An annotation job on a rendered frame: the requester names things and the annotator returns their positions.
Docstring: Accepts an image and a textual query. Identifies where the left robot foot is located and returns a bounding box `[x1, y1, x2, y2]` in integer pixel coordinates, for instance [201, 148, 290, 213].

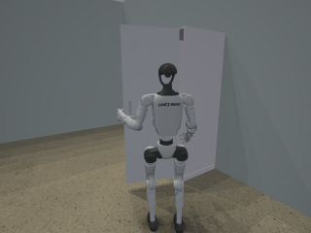
[147, 212, 157, 232]

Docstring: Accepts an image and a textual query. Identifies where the fridge door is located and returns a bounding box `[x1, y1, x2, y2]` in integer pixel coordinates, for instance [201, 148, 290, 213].
[120, 24, 180, 184]

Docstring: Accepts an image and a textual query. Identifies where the handle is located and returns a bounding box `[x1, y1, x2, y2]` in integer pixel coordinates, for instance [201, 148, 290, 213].
[128, 100, 132, 117]

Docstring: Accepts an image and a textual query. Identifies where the right robot forearm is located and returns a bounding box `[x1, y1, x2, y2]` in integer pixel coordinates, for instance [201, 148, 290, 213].
[184, 125, 197, 139]

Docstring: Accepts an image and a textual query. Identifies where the left robot hand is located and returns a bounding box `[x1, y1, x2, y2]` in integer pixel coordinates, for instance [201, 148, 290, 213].
[117, 109, 136, 121]

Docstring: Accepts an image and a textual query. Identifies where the robot left thigh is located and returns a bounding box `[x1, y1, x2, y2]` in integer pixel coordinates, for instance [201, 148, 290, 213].
[144, 146, 158, 190]

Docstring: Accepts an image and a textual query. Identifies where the right robot hand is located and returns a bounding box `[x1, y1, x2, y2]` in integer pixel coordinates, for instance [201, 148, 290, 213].
[179, 131, 190, 143]

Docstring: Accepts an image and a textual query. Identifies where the left robot forearm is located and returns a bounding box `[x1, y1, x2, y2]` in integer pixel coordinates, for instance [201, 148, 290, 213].
[120, 114, 136, 129]

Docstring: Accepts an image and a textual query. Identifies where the left robot upper arm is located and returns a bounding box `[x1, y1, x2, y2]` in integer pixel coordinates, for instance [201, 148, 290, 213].
[132, 94, 155, 131]

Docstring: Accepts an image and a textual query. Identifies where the right robot upper arm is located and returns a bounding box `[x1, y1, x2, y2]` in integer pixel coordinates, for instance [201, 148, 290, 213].
[181, 93, 197, 130]

